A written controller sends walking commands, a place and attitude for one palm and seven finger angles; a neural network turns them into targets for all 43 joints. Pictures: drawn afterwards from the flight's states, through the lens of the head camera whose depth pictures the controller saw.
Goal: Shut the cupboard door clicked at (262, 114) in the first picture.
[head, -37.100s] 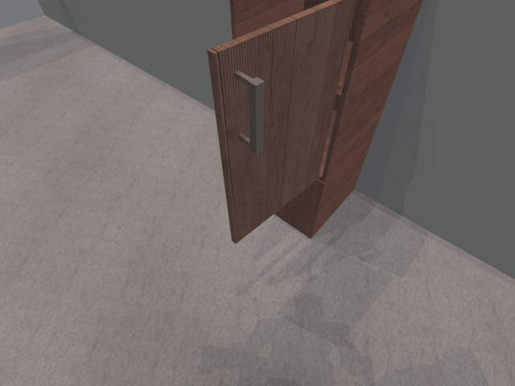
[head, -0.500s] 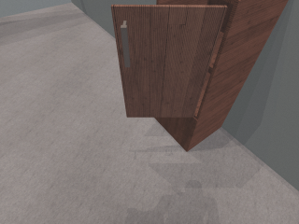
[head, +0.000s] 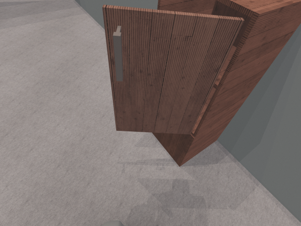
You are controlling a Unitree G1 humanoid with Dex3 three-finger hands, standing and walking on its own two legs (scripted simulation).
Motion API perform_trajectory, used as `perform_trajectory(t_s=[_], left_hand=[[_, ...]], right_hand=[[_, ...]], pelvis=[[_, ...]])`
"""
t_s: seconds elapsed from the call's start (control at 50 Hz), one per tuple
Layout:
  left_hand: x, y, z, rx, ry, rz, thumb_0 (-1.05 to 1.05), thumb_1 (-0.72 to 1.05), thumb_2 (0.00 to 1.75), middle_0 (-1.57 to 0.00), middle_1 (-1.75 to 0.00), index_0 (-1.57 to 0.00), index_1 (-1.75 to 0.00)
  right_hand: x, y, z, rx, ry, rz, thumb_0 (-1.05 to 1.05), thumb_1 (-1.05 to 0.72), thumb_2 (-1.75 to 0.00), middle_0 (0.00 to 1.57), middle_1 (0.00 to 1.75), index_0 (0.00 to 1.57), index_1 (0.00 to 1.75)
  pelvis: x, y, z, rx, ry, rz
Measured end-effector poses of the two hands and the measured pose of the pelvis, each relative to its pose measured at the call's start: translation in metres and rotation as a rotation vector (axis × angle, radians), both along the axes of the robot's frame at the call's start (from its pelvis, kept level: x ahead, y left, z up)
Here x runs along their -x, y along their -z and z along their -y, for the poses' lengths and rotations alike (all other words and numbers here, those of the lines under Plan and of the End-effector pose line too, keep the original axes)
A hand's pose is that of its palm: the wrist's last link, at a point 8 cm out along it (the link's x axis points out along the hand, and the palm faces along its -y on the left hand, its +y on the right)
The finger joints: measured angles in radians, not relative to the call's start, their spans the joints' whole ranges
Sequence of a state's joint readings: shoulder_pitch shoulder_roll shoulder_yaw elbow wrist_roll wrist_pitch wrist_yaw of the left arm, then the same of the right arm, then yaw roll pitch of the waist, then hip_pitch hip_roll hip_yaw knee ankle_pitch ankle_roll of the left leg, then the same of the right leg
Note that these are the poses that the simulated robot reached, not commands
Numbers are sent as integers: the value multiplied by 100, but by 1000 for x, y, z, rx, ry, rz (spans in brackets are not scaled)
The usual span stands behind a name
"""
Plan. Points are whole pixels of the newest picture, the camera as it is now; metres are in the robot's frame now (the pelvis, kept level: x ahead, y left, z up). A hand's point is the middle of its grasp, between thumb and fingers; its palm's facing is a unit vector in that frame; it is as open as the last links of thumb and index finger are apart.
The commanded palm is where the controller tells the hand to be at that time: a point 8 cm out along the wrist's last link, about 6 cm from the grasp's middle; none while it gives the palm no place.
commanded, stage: take the last steps up to it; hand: left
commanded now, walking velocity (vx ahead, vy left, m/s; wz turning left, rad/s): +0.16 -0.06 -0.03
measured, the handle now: (119, 55) +0.56 +0.14 +0.14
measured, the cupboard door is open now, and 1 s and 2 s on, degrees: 54 54 54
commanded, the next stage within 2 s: come to a stop and stand still in 0.04 s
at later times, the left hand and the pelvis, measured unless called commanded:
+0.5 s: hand (105, 215) +0.17 +0.14 -0.15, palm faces +0.04 -0.98 -0.21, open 7.3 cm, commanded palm none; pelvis +0.09 -0.04 +0.01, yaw +2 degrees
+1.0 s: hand out of the picture +0.05 +0.20 -0.16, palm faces +0.06 -0.97 -0.24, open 7.4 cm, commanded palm none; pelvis +0.04 +0.00 +0.02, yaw +0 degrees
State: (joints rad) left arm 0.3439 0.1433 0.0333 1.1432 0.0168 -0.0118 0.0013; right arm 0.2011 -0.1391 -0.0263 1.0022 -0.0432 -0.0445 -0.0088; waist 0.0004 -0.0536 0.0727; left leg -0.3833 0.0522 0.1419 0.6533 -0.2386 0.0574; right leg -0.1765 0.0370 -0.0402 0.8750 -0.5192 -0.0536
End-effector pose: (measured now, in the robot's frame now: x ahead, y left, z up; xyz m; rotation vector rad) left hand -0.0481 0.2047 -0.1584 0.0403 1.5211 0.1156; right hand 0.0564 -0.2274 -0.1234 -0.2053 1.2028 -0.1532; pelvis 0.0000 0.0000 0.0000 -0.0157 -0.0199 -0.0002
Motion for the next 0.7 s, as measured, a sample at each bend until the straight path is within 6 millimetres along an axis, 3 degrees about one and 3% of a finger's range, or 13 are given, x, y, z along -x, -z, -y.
perform_trajectory(t_s=[0.16, 0.24, 0.32, 0.4, 0.5, 0.62, 0.7], left_hand=[[-106, -30, -17, -68, 33, 171, 1, 91, 90, -20, -30, -20, -30], [-154, -38, -11, -102, 47, 252, 1, 91, 90, -20, -30, -20, -30], [-185, -31, 4, -135, 66, 283, 0, 91, 90, -20, -30, -20, -30], [-201, -34, 21, -126, 84, 258, 0, 91, 90, -20, -30, -20, -30], [-211, -36, 21, -130, 52, 285, 0, 92, 90, -20, -30, -21, -30], [-192, -25, -7, -122, 17, 270, 0, 91, 90, -20, -30, -21, -30], [-173, -13, -31, -117, -9, 236, 0, 91, 90, -20, -30, -21, -30]], right_hand=[[3, -10, 8, -8, 35, -106, 0, -93, -89, 20, 30, 20, 30], [4, -4, 18, -31, 56, -182, 0, -92, -89, 20, 30, 20, 30], [-8, 12, 33, -64, 91, -213, 0, -91, -89, 20, 30, 20, 30], [-26, 15, 42, -77, 106, -206, 0, -91, -89, 20, 30, 20, 30], [-47, 10, 49, -41, 72, -207, 0, -91, -89, 20, 30, 20, 30], [-74, -5, 45, 33, 30, -121, 0, -91, -89, 20, 30, 20, 30], [-78, -12, 31, 67, 4, -60, 0, -91, -89, 19, 30, 20, 30]], pelvis=[[-37, -21, 6, 6, -12, -10], [-58, -21, 20, 3, -20, -8], [-80, -9, 40, -41, -4, -7], [-93, -11, 46, -29, -21, -16], [-92, -13, 42, -30, -34, -23], [-78, -12, 21, -22, -45, -21], [-72, -7, 6, -9, -37, -2]])
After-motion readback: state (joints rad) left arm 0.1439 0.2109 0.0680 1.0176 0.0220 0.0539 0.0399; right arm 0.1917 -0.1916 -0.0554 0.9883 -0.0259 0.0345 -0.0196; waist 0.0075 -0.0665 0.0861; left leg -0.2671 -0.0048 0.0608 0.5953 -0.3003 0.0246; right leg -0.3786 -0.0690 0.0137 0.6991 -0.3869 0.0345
